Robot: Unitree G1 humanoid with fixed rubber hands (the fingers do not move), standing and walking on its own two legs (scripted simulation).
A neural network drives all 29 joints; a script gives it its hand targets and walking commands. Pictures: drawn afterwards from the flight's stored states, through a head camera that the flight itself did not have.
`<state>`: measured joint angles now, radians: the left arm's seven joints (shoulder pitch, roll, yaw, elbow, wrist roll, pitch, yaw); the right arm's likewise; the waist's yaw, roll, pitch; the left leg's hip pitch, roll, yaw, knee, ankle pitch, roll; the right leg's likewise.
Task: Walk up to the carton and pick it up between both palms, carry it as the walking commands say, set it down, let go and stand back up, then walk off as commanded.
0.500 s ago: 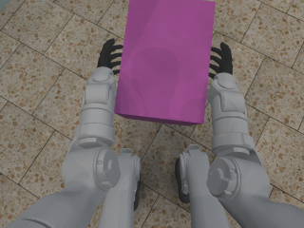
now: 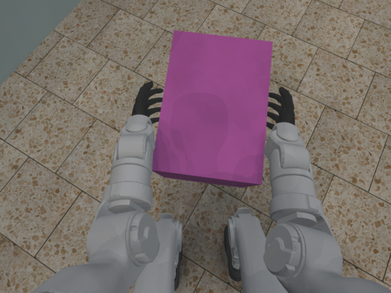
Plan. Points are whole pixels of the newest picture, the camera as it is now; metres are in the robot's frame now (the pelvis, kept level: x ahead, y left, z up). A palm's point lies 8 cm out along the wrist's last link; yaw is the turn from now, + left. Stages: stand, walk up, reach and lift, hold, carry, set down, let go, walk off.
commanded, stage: reach and lift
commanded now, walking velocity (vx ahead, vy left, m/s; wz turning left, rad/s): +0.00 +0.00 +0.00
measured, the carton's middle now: (211, 118) +0.48 -0.02 -0.10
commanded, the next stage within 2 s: none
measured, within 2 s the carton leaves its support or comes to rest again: neither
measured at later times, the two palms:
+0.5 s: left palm (131, 111) +0.43 +0.13 +0.04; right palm (301, 118) +0.41 -0.16 +0.05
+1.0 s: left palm (117, 103) +0.41 +0.13 +0.11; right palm (330, 109) +0.39 -0.16 +0.12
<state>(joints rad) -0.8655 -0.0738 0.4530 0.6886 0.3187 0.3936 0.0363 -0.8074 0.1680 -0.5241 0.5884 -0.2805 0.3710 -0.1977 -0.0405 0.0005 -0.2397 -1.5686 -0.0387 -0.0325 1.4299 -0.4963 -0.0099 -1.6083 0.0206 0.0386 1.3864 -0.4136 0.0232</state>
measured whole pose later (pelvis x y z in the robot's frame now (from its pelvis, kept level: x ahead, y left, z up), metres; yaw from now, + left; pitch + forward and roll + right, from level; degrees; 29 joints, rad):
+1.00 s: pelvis +0.04 +0.00 +0.14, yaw +0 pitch +19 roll +0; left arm -0.51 -0.17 0.41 0.51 0.35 0.41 -0.01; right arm -0.49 0.23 -0.47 0.42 -0.36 0.40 -0.01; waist -0.06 0.01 -0.11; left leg -0.79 -0.03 -0.04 0.78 -0.31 0.00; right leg -0.83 0.01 0.05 0.74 -0.24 0.02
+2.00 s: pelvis +0.06 +0.01 +0.18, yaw -1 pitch -7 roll +0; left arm -0.37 -0.18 0.29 0.35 0.33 0.71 -0.01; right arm -0.36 0.18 -0.31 0.31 -0.32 0.71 -0.02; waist -0.04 0.00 0.01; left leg -0.04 -0.03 -0.04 0.36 -0.21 0.01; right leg -0.09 -0.01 0.05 0.36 -0.16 0.02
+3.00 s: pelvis +0.07 +0.00 +0.18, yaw +0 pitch -8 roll +0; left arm -0.29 -0.16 0.23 0.28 0.30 0.77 -0.01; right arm -0.31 0.16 -0.24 0.27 -0.30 0.76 -0.01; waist 0.00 0.01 0.01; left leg 0.00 -0.01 -0.05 0.35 -0.21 0.00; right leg -0.05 0.01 0.05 0.35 -0.16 0.01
